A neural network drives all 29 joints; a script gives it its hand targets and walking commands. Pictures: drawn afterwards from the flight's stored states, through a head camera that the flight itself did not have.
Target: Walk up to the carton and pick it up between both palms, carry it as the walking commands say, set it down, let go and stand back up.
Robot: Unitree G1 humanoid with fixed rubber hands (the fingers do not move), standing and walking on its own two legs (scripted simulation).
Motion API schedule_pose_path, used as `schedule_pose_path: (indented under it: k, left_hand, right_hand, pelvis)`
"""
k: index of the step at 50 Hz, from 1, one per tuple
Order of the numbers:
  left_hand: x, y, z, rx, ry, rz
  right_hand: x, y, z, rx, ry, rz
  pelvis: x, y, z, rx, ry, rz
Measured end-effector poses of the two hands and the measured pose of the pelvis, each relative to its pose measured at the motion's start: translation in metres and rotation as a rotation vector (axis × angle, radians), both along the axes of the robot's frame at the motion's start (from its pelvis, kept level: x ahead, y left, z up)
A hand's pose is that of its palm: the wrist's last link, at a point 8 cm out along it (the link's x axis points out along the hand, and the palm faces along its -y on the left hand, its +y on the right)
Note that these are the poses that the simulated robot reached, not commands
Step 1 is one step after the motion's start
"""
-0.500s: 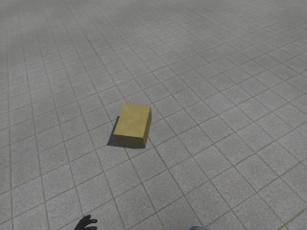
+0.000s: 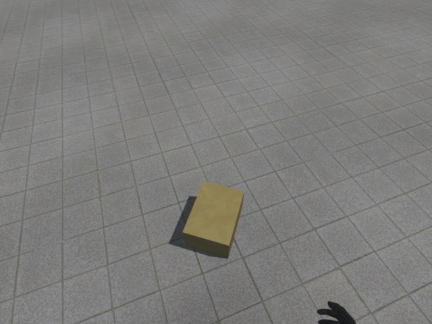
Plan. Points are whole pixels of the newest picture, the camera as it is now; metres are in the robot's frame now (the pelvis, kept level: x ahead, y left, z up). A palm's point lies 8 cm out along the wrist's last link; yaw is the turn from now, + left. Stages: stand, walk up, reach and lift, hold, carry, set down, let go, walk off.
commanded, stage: walk up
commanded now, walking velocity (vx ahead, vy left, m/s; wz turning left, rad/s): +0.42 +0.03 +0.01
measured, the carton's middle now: (215, 218) +0.69 +0.08 -0.68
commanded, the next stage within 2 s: none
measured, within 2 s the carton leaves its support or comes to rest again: neither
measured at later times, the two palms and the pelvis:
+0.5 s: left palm (141, 261) +0.27 +0.21 -0.12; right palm out of the picture +0.10 -0.24 -0.11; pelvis +0.17 -0.01 +0.02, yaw +1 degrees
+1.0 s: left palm (110, 298) +0.19 +0.25 -0.11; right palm (351, 266) +0.29 -0.25 -0.12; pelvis +0.20 +0.00 +0.02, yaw +3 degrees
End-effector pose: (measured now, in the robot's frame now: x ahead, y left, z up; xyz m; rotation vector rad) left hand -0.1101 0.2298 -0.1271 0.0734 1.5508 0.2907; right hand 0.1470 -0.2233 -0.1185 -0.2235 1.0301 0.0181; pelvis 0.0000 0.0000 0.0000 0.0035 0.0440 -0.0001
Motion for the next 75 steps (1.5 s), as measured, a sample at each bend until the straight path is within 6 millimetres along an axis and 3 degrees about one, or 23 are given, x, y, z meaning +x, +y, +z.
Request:
schedule_pose_path:
  k: [2,6,9,12,15,18,22,28,32,35,38,43,50,54,57,65,71,75]
  left_hand:
    - [0.041,0.02,-0.007,-0.005,-0.026,-0.04]
    - [0.146,0.049,-0.003,0.006,-0.166,-0.125]
    - [0.216,0.057,0.0,-0.001,-0.255,-0.177]
    - [0.267,0.055,0.005,-0.014,-0.323,-0.193]
    - [0.3,0.043,0.007,-0.042,-0.35,-0.205]
    - [0.322,0.027,0.008,-0.068,-0.356,-0.214]
    - [0.353,0.003,0.01,-0.078,-0.37,-0.234]
    - [0.407,-0.03,0.01,-0.01,-0.43,-0.266]
    - [0.401,-0.032,0.023,0.063,-0.409,-0.225]
    - [0.379,-0.028,0.032,0.102,-0.354,-0.182]
    - [0.354,-0.025,0.035,0.114,-0.282,-0.154]
    - [0.329,-0.021,0.027,0.096,-0.217,-0.115]
    - [0.301,0.025,0.02,0.111,-0.188,-0.054]
    - [0.294,0.062,0.003,0.088,-0.189,-0.037]
    - [0.297,0.082,0.0,0.063,-0.197,-0.035]
    - [0.292,0.086,-0.006,-0.03,-0.153,-0.044]
    - [0.283,0.084,-0.006,-0.026,-0.122,-0.063]
    - [0.276,0.088,-0.003,0.001,-0.096,-0.094]
  right_hand:
    - [0.002,0.004,0.0,-0.039,0.015,-0.04]
    - [-0.037,0.001,0.011,-0.095,0.146,-0.135]
    - [-0.072,-0.002,0.023,-0.127,0.251,-0.214]
    - [-0.098,0.0,0.031,-0.139,0.346,-0.253]
    - [-0.104,0.004,0.033,-0.133,0.397,-0.278]
    - [-0.096,0.006,0.03,-0.111,0.412,-0.299]
    - [-0.072,-0.001,0.021,-0.086,0.416,-0.304]
    - [-0.025,-0.036,-0.014,-0.036,0.428,-0.302]
    - [0.027,-0.053,-0.022,-0.021,0.404,-0.243]
    - [0.074,-0.06,-0.019,-0.014,0.346,-0.192]
    - [0.107,-0.062,-0.016,-0.015,0.299,-0.16]
    - [0.129,-0.057,-0.012,-0.035,0.281,-0.137]
    - [0.148,-0.03,0.0,-0.07,0.233,-0.099]
    - [0.147,-0.001,0.002,-0.107,0.191,-0.095]
    - [0.13,0.025,0.01,-0.123,0.197,-0.1]
    - [0.103,0.079,0.018,-0.081,0.189,-0.114]
    - [0.092,0.093,0.004,-0.051,0.2,-0.144]
    - [0.078,0.084,-0.003,-0.048,0.208,-0.199]
  pelvis:
    - [0.015,0.012,0.0,-0.006,-0.012,0.003]
    - [0.044,0.026,0.014,-0.037,-0.023,-0.005]
    - [0.066,0.03,0.022,-0.052,-0.035,0.006]
    - [0.087,0.03,0.026,-0.059,-0.042,0.019]
    - [0.105,0.027,0.027,-0.056,-0.044,0.015]
    - [0.123,0.021,0.028,-0.051,-0.042,0.017]
    - [0.147,0.005,0.025,-0.034,-0.037,0.016]
    - [0.191,-0.03,0.006,0.009,-0.029,0.008]
    - [0.208,-0.042,0.011,0.008,-0.041,0.031]
    - [0.212,-0.045,0.019,0.029,-0.043,0.03]
    - [0.213,-0.045,0.023,0.036,-0.043,0.029]
    - [0.211,-0.038,0.022,0.03,-0.028,0.033]
    - [0.201,-0.004,0.02,0.019,-0.01,0.05]
    - [0.196,0.029,0.011,-0.01,-0.011,0.054]
    - [0.193,0.047,0.015,-0.02,-0.023,0.062]
    - [0.188,0.076,0.024,-0.027,-0.039,0.042]
    - [0.185,0.087,0.019,-0.005,-0.047,0.027]
    - [0.178,0.085,0.017,-0.008,-0.06,0.025]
